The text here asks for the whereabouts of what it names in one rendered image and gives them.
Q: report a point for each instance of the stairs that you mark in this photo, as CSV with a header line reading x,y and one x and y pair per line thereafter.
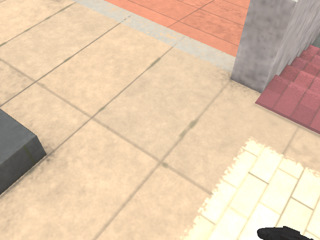
x,y
305,69

